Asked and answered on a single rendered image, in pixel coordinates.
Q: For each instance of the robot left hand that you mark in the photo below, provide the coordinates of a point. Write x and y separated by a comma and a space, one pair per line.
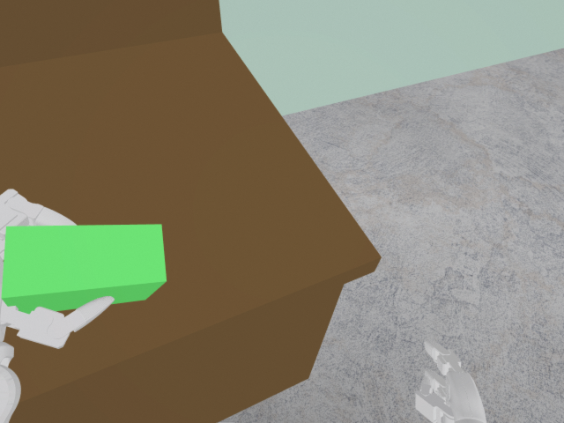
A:
43, 325

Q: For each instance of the sponge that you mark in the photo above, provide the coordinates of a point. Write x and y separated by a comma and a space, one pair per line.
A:
65, 267

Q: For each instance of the table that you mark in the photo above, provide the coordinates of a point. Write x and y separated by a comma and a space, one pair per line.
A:
140, 112

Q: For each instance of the robot left forearm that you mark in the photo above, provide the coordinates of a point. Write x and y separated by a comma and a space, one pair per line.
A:
10, 388

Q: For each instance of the robot right hand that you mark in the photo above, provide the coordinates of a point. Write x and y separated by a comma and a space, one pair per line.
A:
457, 396

